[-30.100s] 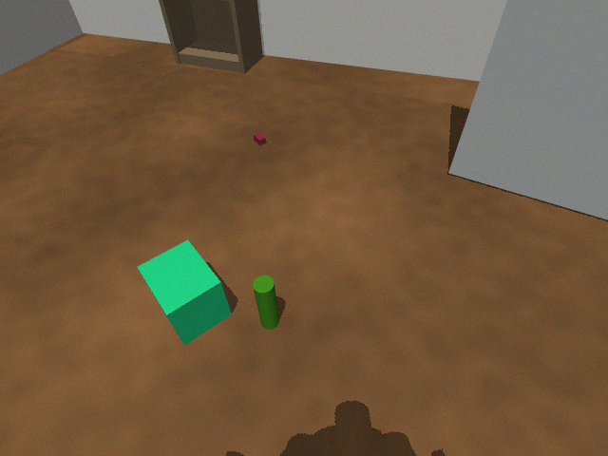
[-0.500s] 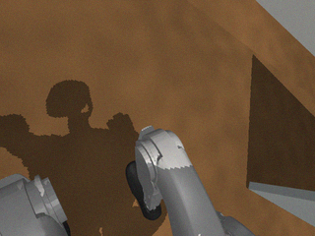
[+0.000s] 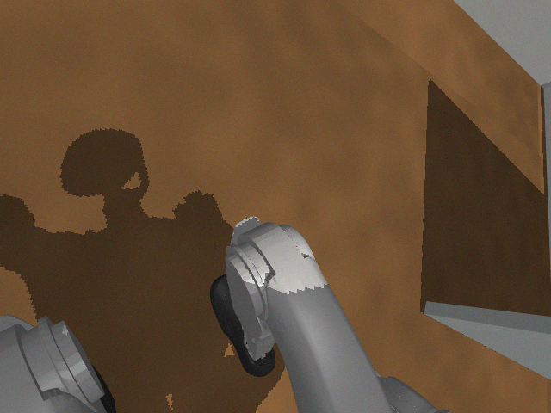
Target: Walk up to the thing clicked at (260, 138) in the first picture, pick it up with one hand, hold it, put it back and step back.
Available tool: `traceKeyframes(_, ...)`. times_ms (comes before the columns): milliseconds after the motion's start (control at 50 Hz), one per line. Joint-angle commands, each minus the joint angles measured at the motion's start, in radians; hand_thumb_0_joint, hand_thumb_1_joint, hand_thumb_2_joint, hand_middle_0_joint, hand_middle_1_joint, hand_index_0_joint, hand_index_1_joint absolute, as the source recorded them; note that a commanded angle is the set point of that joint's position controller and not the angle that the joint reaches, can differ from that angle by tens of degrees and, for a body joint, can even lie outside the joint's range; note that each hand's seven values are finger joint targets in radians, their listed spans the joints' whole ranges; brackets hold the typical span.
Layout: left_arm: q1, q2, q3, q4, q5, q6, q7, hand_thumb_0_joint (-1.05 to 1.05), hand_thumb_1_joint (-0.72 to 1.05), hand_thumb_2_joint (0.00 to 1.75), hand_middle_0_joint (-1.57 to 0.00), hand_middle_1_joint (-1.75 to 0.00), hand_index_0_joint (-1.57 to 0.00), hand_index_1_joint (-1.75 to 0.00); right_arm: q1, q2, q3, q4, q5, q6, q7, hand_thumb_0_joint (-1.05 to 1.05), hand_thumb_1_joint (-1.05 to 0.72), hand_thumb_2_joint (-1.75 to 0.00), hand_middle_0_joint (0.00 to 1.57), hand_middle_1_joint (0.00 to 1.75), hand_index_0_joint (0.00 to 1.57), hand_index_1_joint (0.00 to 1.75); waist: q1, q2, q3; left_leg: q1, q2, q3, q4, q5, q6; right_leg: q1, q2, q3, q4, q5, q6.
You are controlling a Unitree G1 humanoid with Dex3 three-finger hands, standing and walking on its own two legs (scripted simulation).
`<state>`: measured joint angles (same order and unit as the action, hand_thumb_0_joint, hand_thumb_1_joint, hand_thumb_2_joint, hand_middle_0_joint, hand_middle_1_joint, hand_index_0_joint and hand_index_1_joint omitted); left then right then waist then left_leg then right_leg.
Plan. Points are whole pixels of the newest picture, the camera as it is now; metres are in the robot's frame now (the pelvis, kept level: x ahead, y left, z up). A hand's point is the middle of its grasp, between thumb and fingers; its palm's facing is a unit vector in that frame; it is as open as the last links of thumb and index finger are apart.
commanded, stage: close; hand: left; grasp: from above
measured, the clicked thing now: out of the picture +0.45 +0.33 -0.29
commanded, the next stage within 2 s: settle in 1.50 s
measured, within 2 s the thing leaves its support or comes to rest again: leaves its support in 1.90 s
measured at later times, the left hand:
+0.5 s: hand out of the picture +0.44 +0.33 -0.27, palm faces -0.42 -0.23 -0.88, open 12.9 cm
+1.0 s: hand out of the picture +0.44 +0.33 -0.27, palm faces -0.41 -0.22 -0.89, open 11.0 cm
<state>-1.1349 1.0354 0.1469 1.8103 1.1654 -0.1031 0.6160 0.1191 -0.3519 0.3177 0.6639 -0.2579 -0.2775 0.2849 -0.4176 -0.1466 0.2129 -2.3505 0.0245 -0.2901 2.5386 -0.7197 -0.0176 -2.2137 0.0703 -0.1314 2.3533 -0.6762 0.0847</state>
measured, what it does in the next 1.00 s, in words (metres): stands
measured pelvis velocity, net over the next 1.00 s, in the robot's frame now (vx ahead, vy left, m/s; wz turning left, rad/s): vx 0.00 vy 0.00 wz -0.02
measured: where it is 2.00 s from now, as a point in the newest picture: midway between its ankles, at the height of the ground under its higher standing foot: (184, 385)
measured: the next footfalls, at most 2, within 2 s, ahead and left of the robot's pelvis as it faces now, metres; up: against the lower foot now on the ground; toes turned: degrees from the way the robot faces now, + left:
none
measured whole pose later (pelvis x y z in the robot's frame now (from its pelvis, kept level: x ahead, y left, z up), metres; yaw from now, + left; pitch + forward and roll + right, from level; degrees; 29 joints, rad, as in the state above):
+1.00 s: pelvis +0.00 +0.00 +0.01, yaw -1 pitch +28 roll -17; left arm -1.16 1.08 0.11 1.82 1.17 -0.11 0.65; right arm 0.10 -0.36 0.36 0.63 -0.27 -0.28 0.27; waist -0.43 -0.17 0.23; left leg -2.33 0.03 -0.31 2.52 -0.72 -0.01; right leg -2.18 0.07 -0.15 2.32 -0.66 0.09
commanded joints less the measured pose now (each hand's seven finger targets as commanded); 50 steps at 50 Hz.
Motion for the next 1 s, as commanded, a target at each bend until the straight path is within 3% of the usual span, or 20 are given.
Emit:
traceKeyframes(0,-0.23,0.17,-0.038,-0.108,0.011,-0.034,0.043,0.0,-0.46,0.92,-0.14,-0.95,-0.13,-0.95,0.204,-0.332,-0.083,0.027,0.004,-0.006,-0.003,0.0,-0.89,-0.9,0.2,0.3,0.2,0.3,-0.064,0.543,-0.651,0.522,0.039,0.116,-0.243,0.248,0.015,0.374,0.028,-0.158,-0.184,0.299,-0.089)
traceKeyframes(80,-0.259,0.228,-0.014,-0.12,0.02,-0.039,0.074,0.0,-0.42,0.91,-0.18,-0.91,-0.17,-0.92,0.202,-0.347,-0.078,0.034,0.004,-0.004,-0.011,0.0,-0.89,-0.9,0.2,0.3,0.2,0.3,-0.05,0.565,-0.664,0.529,0.043,0.119,-0.249,0.25,0.011,0.384,0.031,-0.156,-0.189,0.304,-0.092)
traceKeyframes(200,-0.26,0.216,-0.009,-0.079,0.033,-0.007,0.099,0.0,-0.37,0.86,-0.2,-0.89,-0.2,-0.89,0.207,-0.358,-0.083,0.037,-0.006,-0.008,-0.004,0.0,-0.89,-0.9,0.2,0.3,0.2,0.3,-0.069,0.589,-0.63,0.537,0.046,0.11,-0.263,0.266,0.003,0.359,0.027,-0.165,-0.176,0.316,-0.094)
traceKeyframes(220,-0.256,0.206,-0.024,-0.075,0.032,0.002,0.092,0.0,-0.36,0.86,-0.21,-0.88,-0.21,-0.89,0.195,-0.358,-0.084,0.028,-0.003,-0.013,-0.003,0.0,-0.89,-0.9,0.2,0.3,0.2,0.3,-0.077,0.571,-0.602,0.524,0.044,0.114,-0.253,0.249,0.006,0.347,0.026,-0.164,-0.177,0.308,-0.09)
traceKeyframes(260,-0.258,0.217,-0.015,-0.072,0.026,0.014,0.085,0.0,-0.34,0.84,-0.23,-0.86,-0.23,-0.87,0.208,-0.364,-0.087,0.028,-0.001,-0.013,-0.001,0.0,-0.89,-0.9,0.2,0.3,0.2,0.3,-0.08,0.576,-0.609,0.533,0.046,0.113,-0.261,0.264,0.006,0.36,0.029,-0.16,-0.186,0.315,-0.092)
traceKeyframes(360,-0.234,0.214,-0.024,-0.066,0.0,0.023,0.054,0.0,-0.31,0.81,-0.25,-0.86,-0.25,-0.86,0.192,-0.364,-0.088,0.015,0.01,-0.012,-0.01,0.0,-0.89,-0.9,0.2,0.3,0.2,0.3,-0.066,0.544,-0.602,0.505,0.044,0.11,-0.272,0.222,0.01,0.357,0.027,-0.157,-0.198,0.279,-0.092)
traceKeyframes(440,-0.23,0.212,-0.032,-0.118,-0.012,0.009,0.031,0.0,-0.27,0.77,-0.27,-0.84,-0.28,-0.83,0.197,-0.354,-0.078,0.006,0.015,-0.005,-0.011,0.0,-0.89,-0.9,0.2,0.3,0.2,0.3,-0.062,0.563,-0.649,0.54,0.046,0.099,-0.277,0.268,0.009,0.385,0.028,-0.16,-0.196,0.308,-0.093)
traceKeyframes(500,-0.238,0.23,-0.031,-0.132,-0.015,-0.01,0.036,0.0,-0.23,0.75,-0.3,-0.8,-0.3,-0.8,0.197,-0.36,-0.072,0.003,0.016,0.002,-0.016,0.0,-0.89,-0.9,0.2,0.3,0.2,0.3,-0.059,0.567,-0.664,0.537,0.048,0.096,-0.277,0.268,0.01,0.399,0.031,-0.163,-0.199,0.312,-0.093)
traceKeyframes(540,-0.228,0.211,-0.047,-0.106,-0.01,-0.017,0.037,0.0,-0.21,0.73,-0.33,-0.78,-0.33,-0.77,0.196,-0.351,-0.061,-0.001,0.012,0.002,-0.014,0.0,-0.89,-0.9,0.2,0.3,0.2,0.3,-0.075,0.538,-0.618,0.509,0.046,0.105,-0.261,0.245,0.016,0.388,0.032,-0.161,-0.204,0.302,-0.088)
traceKeyframes(600,-0.23,0.262,-0.015,-0.109,0.005,-0.029,0.06,0.0,-0.15,0.7,-0.37,-0.75,-0.38,-0.74,0.197,-0.356,-0.061,0.007,0.007,0.008,-0.022,0.0,-0.89,-0.9,0.2,0.3,0.2,0.3,-0.056,0.569,-0.628,0.519,0.046,0.111,-0.278,0.229,0.01,0.397,0.035,-0.16,-0.212,0.284,-0.093)
traceKeyframes(620,-0.231,0.259,-0.011,-0.103,0.0,-0.029,0.064,0.0,-0.15,0.72,-0.38,-0.75,-0.38,-0.75,0.187,-0.352,-0.056,0.007,0.01,0.007,-0.023,0.0,-0.89,-0.9,0.2,0.3,0.2,0.3,-0.052,0.561,-0.611,0.511,0.048,0.105,-0.276,0.224,0.009,0.378,0.029,-0.163,-0.202,0.281,-0.092)
traceKeyframes(660,-0.227,0.221,-0.03,-0.095,0.012,-0.024,0.06,0.0,-0.14,0.7,-0.38,-0.75,-0.38,-0.74,0.197,-0.353,-0.061,0.009,0.001,0.003,-0.019,0.0,-0.89,-0.9,0.2,0.3,0.2,0.3,-0.072,0.58,-0.602,0.54,0.049,0.101,-0.277,0.249,0.004,0.366,0.031,-0.17,-0.194,0.298,-0.093)
traceKeyframes(800,-0.25,0.217,-0.043,-0.09,0.012,-0.017,0.062,0.0,0.01,0.67,-0.49,-0.71,-0.49,-0.7,0.2,-0.36,-0.063,0.012,0.0,-0.003,-0.02,0.0,-0.89,-0.9,0.2,0.3,0.2,0.3,-0.085,0.558,-0.586,0.526,0.048,0.094,-0.283,0.215,0.005,0.351,0.027,-0.17,-0.201,0.276,-0.092)
traceKeyframes(900,-0.209,0.217,-0.048,-0.07,0.003,-0.015,0.059,0.0,0.08,0.62,-0.54,-0.68,-0.55,-0.67,0.195,-0.357,-0.056,0.0,-0.003,0.002,-0.02,0.0,-0.89,-0.9,0.2,0.3,0.2,0.3,-0.079,0.537,-0.605,0.518,0.048,0.095,-0.281,0.232,0.009,0.392,0.033,-0.166,-0.215,0.296,-0.088)
traceKeyframes(980,-0.238,0.235,-0.041,-0.095,0.001,-0.011,0.057,0.0,0.14,0.62,-0.59,-0.67,-0.6,-0.66,0.198,-0.357,-0.053,0.002,0.0,0.005,-0.024,0.0,-0.89,-0.9,0.2,0.3,0.2,0.3,-0.073,0.555,-0.609,0.533,0.05,0.091,-0.288,0.247,0.006,0.383,0.028,-0.167,-0.207,0.301,-0.091)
